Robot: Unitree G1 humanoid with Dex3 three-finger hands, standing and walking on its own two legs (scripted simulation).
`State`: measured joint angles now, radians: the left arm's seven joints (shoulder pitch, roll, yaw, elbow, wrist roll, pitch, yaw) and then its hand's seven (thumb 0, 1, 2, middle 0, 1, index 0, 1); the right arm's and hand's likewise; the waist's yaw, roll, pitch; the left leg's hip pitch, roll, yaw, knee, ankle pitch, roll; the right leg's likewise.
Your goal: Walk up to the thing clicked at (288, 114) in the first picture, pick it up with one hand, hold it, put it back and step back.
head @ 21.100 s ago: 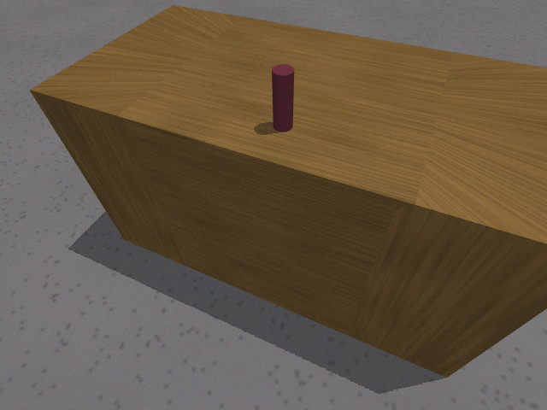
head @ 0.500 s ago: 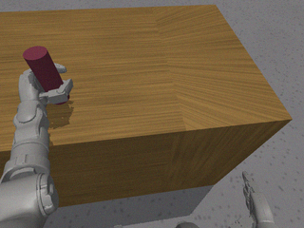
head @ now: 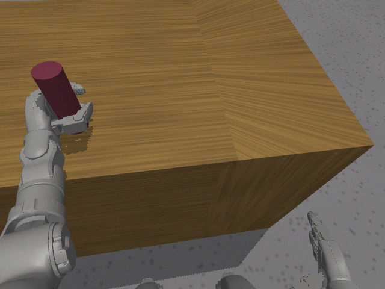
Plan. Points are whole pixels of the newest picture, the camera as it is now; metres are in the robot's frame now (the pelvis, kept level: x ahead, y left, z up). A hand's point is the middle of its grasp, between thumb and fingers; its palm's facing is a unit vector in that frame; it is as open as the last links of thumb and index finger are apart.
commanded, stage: lower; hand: left
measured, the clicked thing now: (64, 101) +0.47 +0.22 +0.11
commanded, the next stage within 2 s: loosen in 0.18 s
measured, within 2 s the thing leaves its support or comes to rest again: rests again in 0.08 s
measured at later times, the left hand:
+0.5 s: hand (78, 115) +0.47 +0.21 +0.08, palm faces +0.17 -0.99 +0.01, open 6.6 cm
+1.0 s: hand (72, 110) +0.47 +0.21 +0.09, palm faces +0.18 -0.98 +0.01, open 16.6 cm
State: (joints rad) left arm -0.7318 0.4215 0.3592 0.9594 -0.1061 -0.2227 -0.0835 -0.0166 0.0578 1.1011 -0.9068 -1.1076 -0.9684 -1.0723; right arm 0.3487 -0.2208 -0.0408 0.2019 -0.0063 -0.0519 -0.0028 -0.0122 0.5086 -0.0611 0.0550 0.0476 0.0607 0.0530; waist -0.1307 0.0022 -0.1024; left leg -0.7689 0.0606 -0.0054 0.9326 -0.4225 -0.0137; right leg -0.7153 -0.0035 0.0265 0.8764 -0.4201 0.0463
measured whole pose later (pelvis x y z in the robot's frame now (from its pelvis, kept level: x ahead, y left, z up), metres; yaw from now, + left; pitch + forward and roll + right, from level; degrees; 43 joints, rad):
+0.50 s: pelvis +0.00 +0.00 -0.01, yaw +0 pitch +16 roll -2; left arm -0.72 0.41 0.37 0.96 -0.11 -0.28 -0.09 -0.01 0.05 0.91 -0.93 -1.01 -0.98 -0.97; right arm 0.38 -0.23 -0.04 0.13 -0.01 -0.02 0.01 -0.01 0.50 -0.05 0.06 0.05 0.06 0.05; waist -0.14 0.00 -0.11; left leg -0.81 0.06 -0.01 0.97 -0.43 -0.02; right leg -0.76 0.00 0.02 0.92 -0.44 0.04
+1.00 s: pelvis +0.00 +0.00 -0.01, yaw +0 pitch +16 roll -2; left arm -0.73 0.43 0.40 0.95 -0.10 -0.26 -0.09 -0.01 -0.49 0.11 -0.19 -0.14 -0.19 -0.13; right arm 0.38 -0.23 -0.04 0.10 -0.01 0.01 0.01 -0.01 0.52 -0.05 0.06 0.05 0.06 0.05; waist -0.14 0.00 -0.11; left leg -0.81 0.06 -0.01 0.97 -0.44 -0.02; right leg -0.76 0.00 0.03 0.92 -0.44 0.04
